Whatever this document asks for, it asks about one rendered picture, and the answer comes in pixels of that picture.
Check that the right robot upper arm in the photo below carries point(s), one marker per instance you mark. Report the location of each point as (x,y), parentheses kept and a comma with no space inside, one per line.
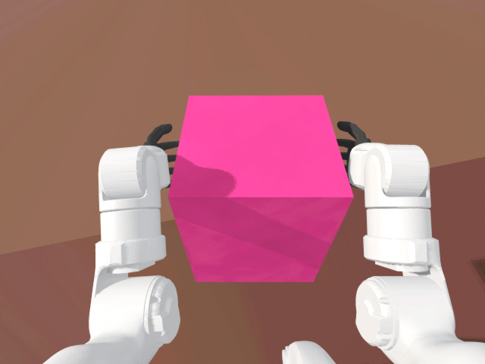
(410,319)

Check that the right robot forearm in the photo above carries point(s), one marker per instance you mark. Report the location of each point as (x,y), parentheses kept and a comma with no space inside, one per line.
(396,182)

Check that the robot right thigh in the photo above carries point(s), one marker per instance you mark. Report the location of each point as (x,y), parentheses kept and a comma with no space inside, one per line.
(305,352)

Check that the carton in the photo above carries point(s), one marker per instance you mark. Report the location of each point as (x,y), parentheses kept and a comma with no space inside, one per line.
(259,188)

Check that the left robot forearm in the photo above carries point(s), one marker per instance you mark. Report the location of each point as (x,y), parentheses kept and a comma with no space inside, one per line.
(130,183)

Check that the right robot hand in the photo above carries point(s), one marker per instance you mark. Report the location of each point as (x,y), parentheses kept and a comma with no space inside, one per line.
(356,133)

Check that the left robot upper arm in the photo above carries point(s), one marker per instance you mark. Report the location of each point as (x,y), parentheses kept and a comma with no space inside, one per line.
(130,319)

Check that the left robot hand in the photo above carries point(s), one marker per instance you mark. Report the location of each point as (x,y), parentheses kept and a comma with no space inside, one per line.
(156,135)

